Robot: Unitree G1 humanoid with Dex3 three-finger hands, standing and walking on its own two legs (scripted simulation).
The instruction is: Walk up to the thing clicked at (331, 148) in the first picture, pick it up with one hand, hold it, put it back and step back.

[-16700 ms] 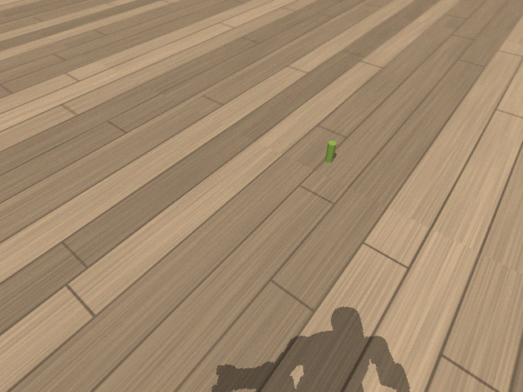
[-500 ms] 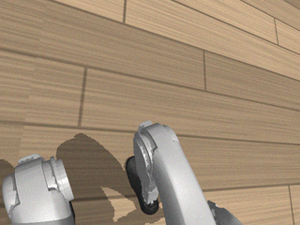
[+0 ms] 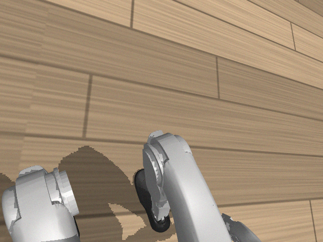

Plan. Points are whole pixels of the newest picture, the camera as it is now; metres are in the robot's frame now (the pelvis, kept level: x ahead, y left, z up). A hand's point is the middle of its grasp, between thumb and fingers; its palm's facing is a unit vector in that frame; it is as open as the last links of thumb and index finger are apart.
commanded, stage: settle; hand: left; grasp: from above
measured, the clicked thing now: out of the picture +0.47 +0.34 -0.24
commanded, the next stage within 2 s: lift in 1.12 s
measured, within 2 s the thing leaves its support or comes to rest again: leaves its support in 0.20 s
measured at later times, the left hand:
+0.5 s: hand out of the picture +0.46 +0.36 -0.13, palm faces -0.39 -0.10 -0.92, open 7.3 cm
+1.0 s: hand out of the picture +0.46 +0.35 -0.06, palm faces -0.40 -0.08 -0.91, open 7.3 cm
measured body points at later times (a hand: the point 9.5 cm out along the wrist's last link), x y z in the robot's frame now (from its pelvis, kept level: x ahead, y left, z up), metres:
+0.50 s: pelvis +0.01 +0.00 +0.03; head +0.24 +0.10 +0.40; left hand +0.48 +0.36 -0.08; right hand +0.09 -0.27 -0.07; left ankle +0.07 +0.13 -0.27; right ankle +0.12 -0.13 -0.27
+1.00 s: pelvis -0.01 -0.01 +0.05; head +0.21 +0.08 +0.43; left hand +0.47 +0.35 -0.01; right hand +0.07 -0.28 -0.05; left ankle +0.07 +0.13 -0.27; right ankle +0.12 -0.13 -0.27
